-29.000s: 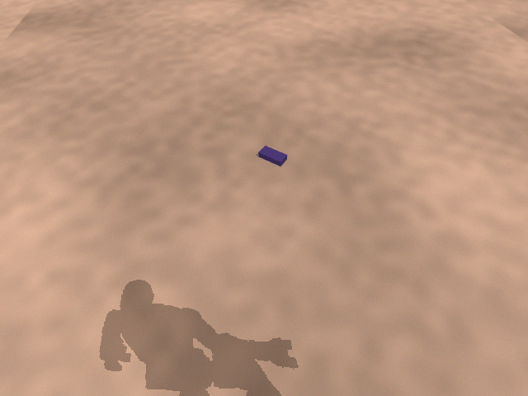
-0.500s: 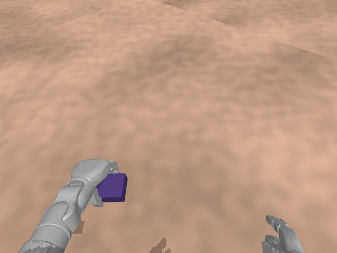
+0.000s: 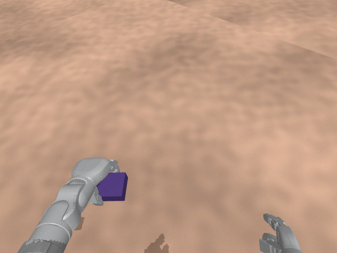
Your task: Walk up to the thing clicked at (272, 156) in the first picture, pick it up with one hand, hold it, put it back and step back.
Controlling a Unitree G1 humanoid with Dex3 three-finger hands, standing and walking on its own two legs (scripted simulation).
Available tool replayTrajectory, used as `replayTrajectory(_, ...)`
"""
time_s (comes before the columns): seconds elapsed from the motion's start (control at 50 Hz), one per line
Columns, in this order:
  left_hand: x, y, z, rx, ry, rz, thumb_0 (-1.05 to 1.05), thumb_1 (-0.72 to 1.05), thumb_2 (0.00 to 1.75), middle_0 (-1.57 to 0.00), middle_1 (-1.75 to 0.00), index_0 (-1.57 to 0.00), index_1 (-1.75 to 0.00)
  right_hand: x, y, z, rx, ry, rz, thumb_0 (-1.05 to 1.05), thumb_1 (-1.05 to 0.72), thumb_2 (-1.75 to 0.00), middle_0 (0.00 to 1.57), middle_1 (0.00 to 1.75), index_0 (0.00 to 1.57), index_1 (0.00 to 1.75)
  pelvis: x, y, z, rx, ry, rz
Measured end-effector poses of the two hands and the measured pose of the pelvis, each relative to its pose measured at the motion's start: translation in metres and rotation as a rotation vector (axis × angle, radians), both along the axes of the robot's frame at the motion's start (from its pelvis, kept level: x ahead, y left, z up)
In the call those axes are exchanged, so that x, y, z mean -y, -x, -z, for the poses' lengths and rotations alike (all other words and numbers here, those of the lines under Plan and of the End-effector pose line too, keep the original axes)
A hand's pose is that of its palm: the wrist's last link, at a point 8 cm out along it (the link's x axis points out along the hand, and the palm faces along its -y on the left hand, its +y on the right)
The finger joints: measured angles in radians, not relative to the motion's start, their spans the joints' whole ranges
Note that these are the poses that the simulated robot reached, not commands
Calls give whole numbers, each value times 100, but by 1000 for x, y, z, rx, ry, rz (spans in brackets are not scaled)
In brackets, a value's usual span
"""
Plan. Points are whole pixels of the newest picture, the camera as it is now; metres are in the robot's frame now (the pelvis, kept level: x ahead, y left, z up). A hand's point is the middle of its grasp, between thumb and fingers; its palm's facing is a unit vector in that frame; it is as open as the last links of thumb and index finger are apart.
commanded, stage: hold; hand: left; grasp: from above
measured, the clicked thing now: (99, 186) +0.30 +0.23 -0.07
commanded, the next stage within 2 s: crouch in 0.16 s
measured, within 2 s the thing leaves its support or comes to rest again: neither
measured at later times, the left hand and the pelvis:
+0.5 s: hand (100, 185) +0.30 +0.22 -0.06, palm faces -0.46 -0.03 -0.89, open 9.6 cm; pelvis +0.01 +0.00 +0.00, yaw +1 degrees
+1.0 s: hand (120, 196) +0.36 +0.23 -0.29, palm faces -0.41 +0.08 -0.91, open 9.6 cm; pelvis -0.05 +0.01 -0.18, yaw +1 degrees
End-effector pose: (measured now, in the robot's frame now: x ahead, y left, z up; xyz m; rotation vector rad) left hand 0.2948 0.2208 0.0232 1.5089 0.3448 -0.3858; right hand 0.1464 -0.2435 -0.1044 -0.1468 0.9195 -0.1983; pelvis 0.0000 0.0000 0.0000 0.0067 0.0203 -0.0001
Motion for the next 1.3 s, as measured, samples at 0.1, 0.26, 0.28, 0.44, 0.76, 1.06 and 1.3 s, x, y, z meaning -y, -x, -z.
replayTrajectory(0.1, -2, -6, -2, 4, -1, -10, 1, 10, 39, -72, -49, -72, -46, 0, -1, 0, -11, -2, 8, 1, -91, -90, 20, 30, 20, 30, -1, -4, -1, -3, 2, 0)
replayTrajectory(0.26, -4, -11, 4, -32, 2, -7, 1, 10, 39, -72, -48, -73, -46, 1, -1, 0, -28, -2, 21, 1, -90, -89, 20, 30, 20, 30, -2, -10, -2, -8, 2, 1)
replayTrajectory(0.28, -4, -12, 5, -36, 0, -4, 1, 10, 39, -72, -48, -73, -46, 2, -1, 0, -32, -1, 21, 1, -90, -90, 20, 30, 20, 30, -2, -11, -2, -9, 2, 1)
replayTrajectory(0.44, -3, -14, 11, -5, 8, -10, 1, 11, 38, -72, -47, -73, -45, 6, 2, 2, -56, 7, 25, 1, -90, -89, 20, 30, 20, 30, -1, -13, -1, -20, 3, -7)
replayTrajectory(0.76, -5, -29, 131, 26, -70, 54, 1, 12, 36, -75, -42, -76, -39, 32, 51, 68, -206, 106, 3, 1, -90, -90, 20, 30, 21, 30, 1, 20, 69, -271, 25, -29)
replayTrajectory(1.06, -5, -73, 284, 41, -95, 19, 1, 11, 37, -76, -40, -76, -37, 22, 167, 210, -441, 130, 96, 1, -91, -89, 20, 30, 20, 30, -11, 59, 202, -514, 55, -26)
replayTrajectory(1.3, -7, -85, 398, -34, -49, 34, 1, 11, 36, -77, -38, -77, -36, 8, 179, 289, -471, 106, 42, 1, -90, -89, 21, 30, 21, 30, -13, 69, 284, -612, 82, -27)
